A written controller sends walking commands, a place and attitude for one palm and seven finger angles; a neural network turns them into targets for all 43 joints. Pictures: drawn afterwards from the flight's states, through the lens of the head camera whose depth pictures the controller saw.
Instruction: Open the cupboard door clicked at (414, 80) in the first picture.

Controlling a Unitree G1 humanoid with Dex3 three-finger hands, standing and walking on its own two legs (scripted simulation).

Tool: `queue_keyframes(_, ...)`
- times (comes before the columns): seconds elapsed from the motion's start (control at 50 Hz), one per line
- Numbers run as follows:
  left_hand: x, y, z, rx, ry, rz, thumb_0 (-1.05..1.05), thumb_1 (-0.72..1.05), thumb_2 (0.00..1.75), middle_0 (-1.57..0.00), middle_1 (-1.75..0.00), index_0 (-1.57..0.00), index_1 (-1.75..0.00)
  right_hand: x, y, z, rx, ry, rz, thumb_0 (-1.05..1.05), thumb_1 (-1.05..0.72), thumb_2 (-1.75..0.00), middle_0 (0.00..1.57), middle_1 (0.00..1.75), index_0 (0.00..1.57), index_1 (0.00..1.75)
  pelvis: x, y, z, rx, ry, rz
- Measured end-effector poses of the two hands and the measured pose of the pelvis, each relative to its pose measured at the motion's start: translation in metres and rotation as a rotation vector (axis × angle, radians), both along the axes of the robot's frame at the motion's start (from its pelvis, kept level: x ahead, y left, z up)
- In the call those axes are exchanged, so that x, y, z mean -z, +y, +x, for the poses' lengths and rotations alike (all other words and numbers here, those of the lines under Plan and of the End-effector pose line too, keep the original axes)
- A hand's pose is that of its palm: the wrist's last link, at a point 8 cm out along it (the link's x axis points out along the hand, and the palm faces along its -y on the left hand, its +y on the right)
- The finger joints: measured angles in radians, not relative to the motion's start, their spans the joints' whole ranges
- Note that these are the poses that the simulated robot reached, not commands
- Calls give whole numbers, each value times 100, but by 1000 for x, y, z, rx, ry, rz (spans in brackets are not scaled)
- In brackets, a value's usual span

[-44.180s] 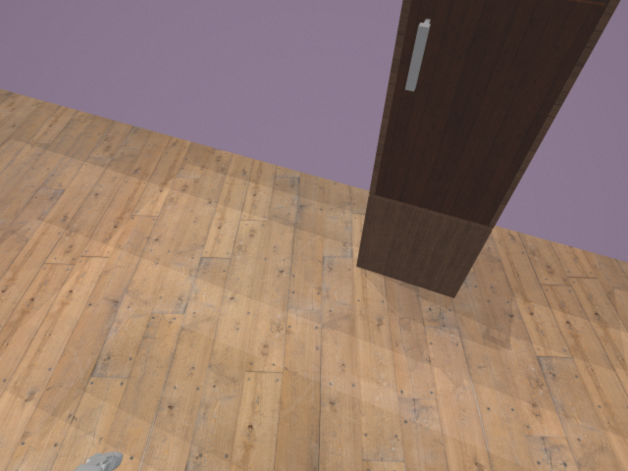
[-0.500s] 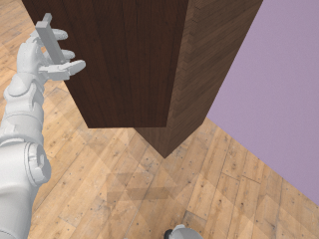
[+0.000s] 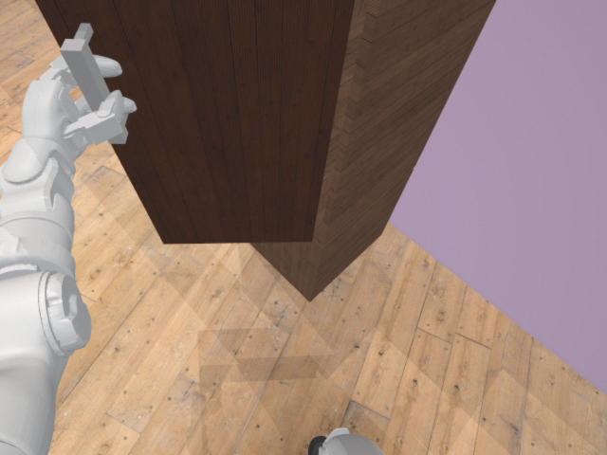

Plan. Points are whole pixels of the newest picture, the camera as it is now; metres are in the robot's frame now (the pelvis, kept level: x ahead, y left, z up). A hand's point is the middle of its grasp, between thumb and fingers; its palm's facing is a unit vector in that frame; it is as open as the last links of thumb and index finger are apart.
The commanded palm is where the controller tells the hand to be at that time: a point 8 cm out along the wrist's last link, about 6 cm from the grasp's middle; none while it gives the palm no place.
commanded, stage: pull the door open along its arc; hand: left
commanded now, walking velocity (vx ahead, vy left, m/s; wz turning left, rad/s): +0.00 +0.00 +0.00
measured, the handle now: (102, 87) +0.56 +0.21 +0.14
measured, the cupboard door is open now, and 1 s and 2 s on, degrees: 48 64 89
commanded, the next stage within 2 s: none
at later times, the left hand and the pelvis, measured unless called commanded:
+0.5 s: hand (118, 173) +0.42 +0.17 +0.14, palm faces -0.01 -1.00 +0.05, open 6.2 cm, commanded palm +0.40 +0.23 +0.14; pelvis +0.02 +0.01 +0.01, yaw -1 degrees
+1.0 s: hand (136, 163) +0.44 +0.16 +0.14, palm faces +0.42 -0.91 -0.02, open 5.7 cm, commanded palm +0.39 +0.20 +0.14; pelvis -0.02 -0.02 +0.01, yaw +2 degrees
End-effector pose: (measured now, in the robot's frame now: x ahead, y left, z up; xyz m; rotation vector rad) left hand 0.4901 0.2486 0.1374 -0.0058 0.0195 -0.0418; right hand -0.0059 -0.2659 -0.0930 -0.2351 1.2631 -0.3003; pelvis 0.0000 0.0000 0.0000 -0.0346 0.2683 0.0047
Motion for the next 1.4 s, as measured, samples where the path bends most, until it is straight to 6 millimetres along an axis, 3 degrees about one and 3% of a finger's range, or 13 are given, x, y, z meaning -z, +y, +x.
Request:
queue_keyframes(0.14,1,-1,-4,-7,-15,-4,0,72,81,-34,-135,-36,-135,1,4,3,12,-12,18,1,-90,-90,20,30,20,30,-1,2,4,17,-6,2)
queue_keyframes(0.26,2,-2,-21,8,-34,1,0,73,77,-34,-135,-33,-134,-1,9,18,27,-59,42,1,-90,-90,20,30,20,30,-5,5,13,33,-28,3)
queue_keyframes(0.34,3,-5,-41,26,-46,-3,0,72,75,-33,-134,-31,-132,-3,12,40,21,-127,61,1,-90,-90,20,30,20,30,-9,5,18,43,-53,5)
queue_keyframes(0.46,4,-16,-81,40,-57,-12,0,70,74,-33,-134,-30,-131,-11,17,89,-36,-274,83,1,-90,-90,20,30,20,30,-13,6,20,35,-101,7)
queue_keyframes(0.56,5,-29,-95,-176,-30,-75,-1,68,77,-34,-133,-33,-131,-13,24,129,-142,-342,90,1,-90,-90,20,30,20,30,-13,4,10,-2,-125,12)
queue_keyframes(0.66,1,-42,-97,-380,-9,-18,-1,70,81,-36,-133,-37,-133,-12,32,147,-216,-369,99,1,-90,-90,20,30,20,30,-11,-1,-2,-26,-125,20)
queue_keyframes(0.78,-1,-51,-97,-467,-7,10,0,73,84,-35,-134,-36,-134,-3,32,130,-205,-344,113,1,-90,-90,20,30,20,30,-10,-9,-10,-30,-129,27)
queue_keyframes(1.0,1,-52,-96,-472,-31,38,-1,74,84,-37,-135,-33,-135,16,0,41,-108,-148,87,1,-90,-90,20,30,20,30,-10,-21,-21,-25,-135,36)
queue_keyframes(1.12,1,-51,-96,-468,-34,29,-1,74,84,-37,-135,-34,-135,14,-19,10,-70,-93,57,1,-90,-90,20,30,20,30,-11,-26,-26,-19,-137,38)
queue_keyframes(1.26,1,-49,-96,-443,-39,31,-1,74,83,-37,-135,-34,-135,11,-28,8,-61,-114,43,1,-90,-90,20,30,20,30,-12,-29,-29,-13,-135,41)
queue_keyframes(1.4,2,-46,-101,-372,-49,30,0,75,79,-37,-135,-33,-135,5,-22,35,-62,-195,60,1,-90,-90,20,30,20,30,-14,-27,-23,5,-140,40)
